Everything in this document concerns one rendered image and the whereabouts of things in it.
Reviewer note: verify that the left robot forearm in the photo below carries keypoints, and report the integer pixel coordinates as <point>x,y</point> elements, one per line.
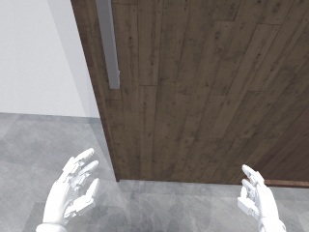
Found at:
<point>50,227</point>

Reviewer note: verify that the wardrobe door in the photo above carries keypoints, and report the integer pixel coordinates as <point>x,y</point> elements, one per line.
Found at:
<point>288,159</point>
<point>206,86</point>

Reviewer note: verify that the right robot forearm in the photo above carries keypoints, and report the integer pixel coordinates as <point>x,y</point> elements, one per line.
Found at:
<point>271,224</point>

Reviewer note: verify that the robot left hand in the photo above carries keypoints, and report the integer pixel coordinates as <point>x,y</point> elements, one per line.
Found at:
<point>64,191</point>

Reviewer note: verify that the robot right hand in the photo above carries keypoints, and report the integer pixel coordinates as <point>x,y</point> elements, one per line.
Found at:
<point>261,203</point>

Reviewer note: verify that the handle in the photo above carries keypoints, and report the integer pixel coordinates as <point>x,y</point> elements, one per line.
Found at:
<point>106,25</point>

